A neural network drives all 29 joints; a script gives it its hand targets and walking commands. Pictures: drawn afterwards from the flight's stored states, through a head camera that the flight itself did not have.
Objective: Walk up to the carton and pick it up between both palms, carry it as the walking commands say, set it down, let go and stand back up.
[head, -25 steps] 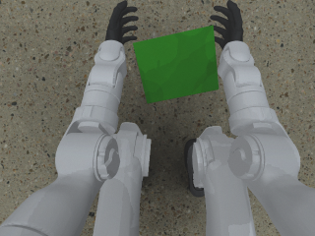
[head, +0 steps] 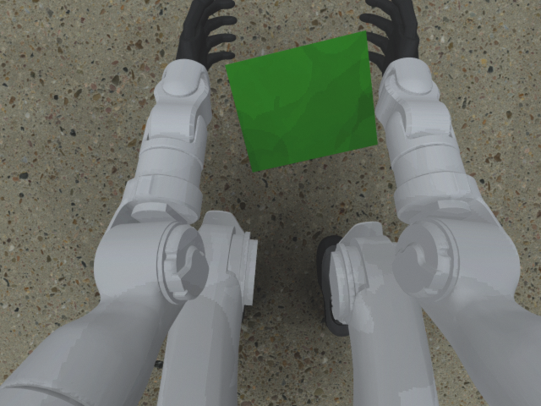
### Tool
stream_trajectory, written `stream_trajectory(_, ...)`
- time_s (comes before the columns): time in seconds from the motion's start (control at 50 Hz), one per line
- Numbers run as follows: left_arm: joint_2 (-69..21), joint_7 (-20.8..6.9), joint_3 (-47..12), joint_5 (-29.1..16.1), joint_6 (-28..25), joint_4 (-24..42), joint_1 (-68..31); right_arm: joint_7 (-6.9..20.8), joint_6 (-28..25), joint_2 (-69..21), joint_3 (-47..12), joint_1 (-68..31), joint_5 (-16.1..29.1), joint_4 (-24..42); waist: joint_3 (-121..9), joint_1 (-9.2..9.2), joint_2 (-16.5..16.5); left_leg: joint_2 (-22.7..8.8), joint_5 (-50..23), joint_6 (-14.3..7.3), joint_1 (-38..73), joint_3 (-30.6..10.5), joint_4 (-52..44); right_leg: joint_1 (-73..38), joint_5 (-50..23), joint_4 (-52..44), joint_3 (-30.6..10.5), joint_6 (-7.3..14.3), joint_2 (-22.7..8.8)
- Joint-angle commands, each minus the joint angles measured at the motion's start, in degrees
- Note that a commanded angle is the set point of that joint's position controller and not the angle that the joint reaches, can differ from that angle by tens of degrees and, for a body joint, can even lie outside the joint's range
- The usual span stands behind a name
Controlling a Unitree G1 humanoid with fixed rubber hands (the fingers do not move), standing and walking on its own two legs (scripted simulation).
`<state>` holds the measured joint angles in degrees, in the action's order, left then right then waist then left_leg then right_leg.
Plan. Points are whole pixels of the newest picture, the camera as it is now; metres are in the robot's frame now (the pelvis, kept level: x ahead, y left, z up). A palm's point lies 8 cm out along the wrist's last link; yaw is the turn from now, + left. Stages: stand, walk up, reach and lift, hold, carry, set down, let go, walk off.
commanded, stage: set down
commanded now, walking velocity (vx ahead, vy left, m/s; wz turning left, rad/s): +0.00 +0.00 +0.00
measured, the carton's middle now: (296, 99) +0.50 +0.01 -0.25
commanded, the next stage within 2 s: none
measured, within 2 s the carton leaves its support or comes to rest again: rests again in 1.94 s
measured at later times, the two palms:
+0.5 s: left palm (196, 56) +0.52 +0.15 -0.13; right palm (397, 54) +0.53 -0.10 -0.13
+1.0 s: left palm (199, 52) +0.53 +0.15 -0.14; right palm (399, 53) +0.54 -0.10 -0.14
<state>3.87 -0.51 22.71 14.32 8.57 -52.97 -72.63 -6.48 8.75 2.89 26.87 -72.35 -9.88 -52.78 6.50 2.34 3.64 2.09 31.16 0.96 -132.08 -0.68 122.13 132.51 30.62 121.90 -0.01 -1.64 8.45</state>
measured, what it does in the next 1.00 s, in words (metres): stands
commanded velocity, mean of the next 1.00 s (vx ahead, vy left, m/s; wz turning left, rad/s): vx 0.00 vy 0.00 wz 0.00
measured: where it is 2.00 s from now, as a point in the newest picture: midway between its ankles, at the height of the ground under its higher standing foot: (284, 299)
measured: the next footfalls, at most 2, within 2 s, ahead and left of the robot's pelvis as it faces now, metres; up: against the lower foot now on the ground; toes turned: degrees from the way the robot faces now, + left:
none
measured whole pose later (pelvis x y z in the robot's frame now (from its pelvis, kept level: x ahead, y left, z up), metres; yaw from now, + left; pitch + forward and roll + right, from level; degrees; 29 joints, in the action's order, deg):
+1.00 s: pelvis +0.01 +0.00 +0.00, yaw +0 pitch +42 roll +0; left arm 4.4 -0.6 23.5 15.1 1.9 -59.1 -75.0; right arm -4.9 3.2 6.4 24.2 -74.1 -8.0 -59.9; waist 6.3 2.2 3.7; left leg 2.4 32.7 0.9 -132.2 -0.7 122.9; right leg 132.5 32.2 122.6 -0.1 -1.9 8.6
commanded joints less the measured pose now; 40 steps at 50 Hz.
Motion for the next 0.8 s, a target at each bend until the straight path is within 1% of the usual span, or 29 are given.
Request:
stream_trajectory(0.0,-39.3,-7.3,-13.7,-2.2,-0.1,-5.1,-17.4,10.3,0.4,-49.6,-18.7,-20.5,2.8,-7.4,-46.9,5.59,0.9,5.0,-8.6,-2.0,26.9,2.4,-10.1,-23.8,-5.1,-11.1,0.9,-0.3,3.7)
stream_trajectory(0.22,-36.4,-6.9,-11.7,-0.9,-0.7,-7.2,-14.2,10.2,-0.3,-46.3,-17.4,-18.1,2.2,-9.1,-44.9,5.50,0.6,4.9,-9.3,-1.9,26.5,2.0,-10.0,-21.8,-5.6,-11.0,0.7,-0.7,3.6)
stream_trajectory(0.56,-31.6,-6.0,-9.0,0.9,-1.6,-10.8,-10.7,10.4,-1.4,-40.9,-15.1,-15.3,1.2,-12.1,-41.1,5.03,0.1,4.6,-8.0,-1.9,25.7,1.4,-10.3,-19.0,-4.2,-10.8,0.2,-0.7,3.1)
stream_trajectory(0.78,-28.5,-5.3,-7.9,1.5,-2.5,-12.3,-9.4,9.9,-2.4,-37.8,-14.8,-14.0,1.3,-12.7,-40.6,5.05,-0.1,4.3,-8.7,-1.7,26.3,1.2,-10.0,-18.7,-4.6,-10.5,0.0,-0.9,2.9)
